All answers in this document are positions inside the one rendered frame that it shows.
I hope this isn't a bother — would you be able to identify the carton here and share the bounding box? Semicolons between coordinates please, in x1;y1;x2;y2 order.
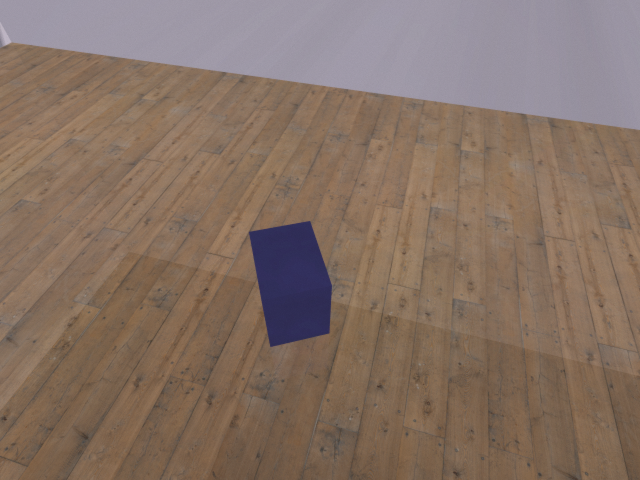
249;221;332;347

